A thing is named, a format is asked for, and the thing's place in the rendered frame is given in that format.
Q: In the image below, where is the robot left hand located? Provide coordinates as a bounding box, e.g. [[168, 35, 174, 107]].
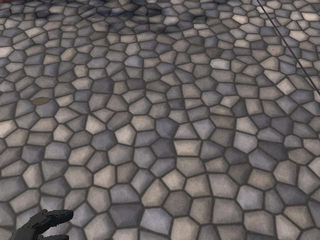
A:
[[11, 209, 74, 240]]

